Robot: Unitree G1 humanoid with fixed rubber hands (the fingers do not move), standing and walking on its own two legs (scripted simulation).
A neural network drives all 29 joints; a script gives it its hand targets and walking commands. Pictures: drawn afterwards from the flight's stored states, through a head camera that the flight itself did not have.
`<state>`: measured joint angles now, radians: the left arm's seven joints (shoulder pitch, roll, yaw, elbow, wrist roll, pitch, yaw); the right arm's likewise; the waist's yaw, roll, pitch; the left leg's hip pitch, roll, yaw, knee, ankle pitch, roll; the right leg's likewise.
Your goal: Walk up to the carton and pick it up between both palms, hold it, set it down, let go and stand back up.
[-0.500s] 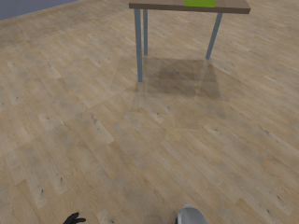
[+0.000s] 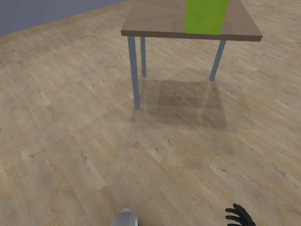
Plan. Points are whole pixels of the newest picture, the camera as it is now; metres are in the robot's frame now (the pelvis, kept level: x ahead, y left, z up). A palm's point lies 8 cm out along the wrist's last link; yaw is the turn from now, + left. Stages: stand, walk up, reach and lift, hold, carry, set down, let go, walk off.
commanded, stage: walk up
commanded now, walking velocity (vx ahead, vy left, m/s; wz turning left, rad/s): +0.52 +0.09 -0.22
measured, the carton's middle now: (205, 3) +1.23 -0.18 +0.10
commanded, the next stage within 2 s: none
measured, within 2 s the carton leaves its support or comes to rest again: neither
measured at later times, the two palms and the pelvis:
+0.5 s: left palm (105, 149) +0.39 +0.23 -0.13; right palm out of the picture +0.13 -0.20 -0.11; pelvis +0.27 +0.01 +0.01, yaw -4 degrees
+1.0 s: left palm (137, 140) +0.43 +0.11 -0.11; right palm (253, 112) +0.62 -0.37 -0.12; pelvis +0.52 -0.11 +0.01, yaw -4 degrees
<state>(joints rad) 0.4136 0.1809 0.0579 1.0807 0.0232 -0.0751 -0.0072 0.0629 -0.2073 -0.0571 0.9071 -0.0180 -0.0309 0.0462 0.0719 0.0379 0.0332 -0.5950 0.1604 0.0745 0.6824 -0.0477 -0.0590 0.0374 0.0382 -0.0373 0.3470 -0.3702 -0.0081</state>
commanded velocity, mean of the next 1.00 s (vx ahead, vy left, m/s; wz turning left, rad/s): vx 0.50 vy -0.06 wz -0.09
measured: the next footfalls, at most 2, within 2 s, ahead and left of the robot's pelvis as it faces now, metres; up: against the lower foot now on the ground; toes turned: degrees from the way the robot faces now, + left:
left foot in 0.08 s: +0.23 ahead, +0.15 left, +0.00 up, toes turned +8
right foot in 0.64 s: +0.48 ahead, -0.19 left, +0.00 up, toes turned -13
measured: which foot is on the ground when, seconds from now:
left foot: up 0.00-0.06, down 0.08-0.66, up 0.68-1.00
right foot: down 0.00-0.10, up 0.12-0.62, down 0.64-1.00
